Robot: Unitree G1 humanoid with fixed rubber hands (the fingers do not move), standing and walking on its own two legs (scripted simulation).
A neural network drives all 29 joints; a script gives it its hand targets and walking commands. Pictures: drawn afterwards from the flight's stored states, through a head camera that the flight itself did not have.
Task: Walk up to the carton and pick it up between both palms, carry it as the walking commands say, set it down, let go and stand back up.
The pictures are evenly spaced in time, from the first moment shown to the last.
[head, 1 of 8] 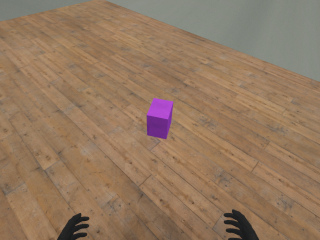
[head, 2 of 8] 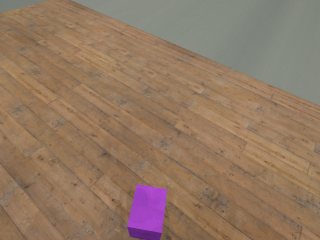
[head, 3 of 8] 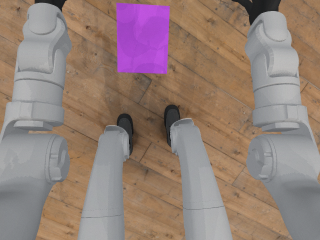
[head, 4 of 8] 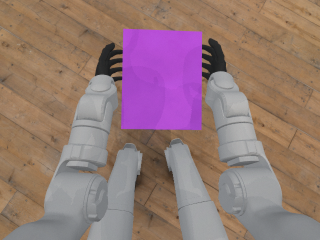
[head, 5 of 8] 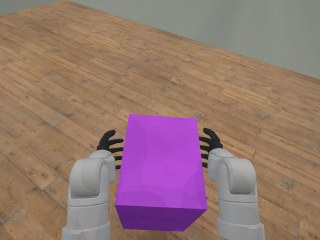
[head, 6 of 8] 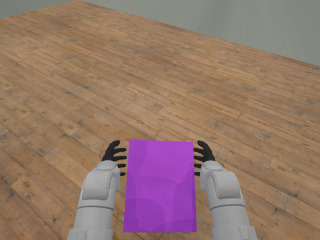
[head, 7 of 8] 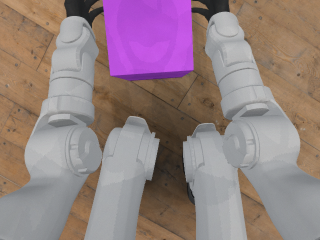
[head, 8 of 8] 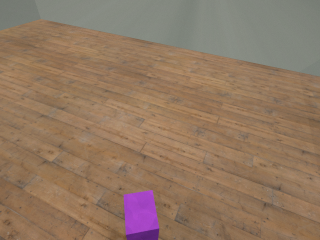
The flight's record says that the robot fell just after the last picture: no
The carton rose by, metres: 0.70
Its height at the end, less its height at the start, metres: +0.00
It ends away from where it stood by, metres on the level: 1.10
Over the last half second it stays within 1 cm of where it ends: yes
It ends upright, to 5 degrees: yes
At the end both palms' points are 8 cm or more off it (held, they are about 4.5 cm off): yes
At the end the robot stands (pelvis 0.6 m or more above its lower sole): yes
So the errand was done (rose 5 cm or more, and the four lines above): yes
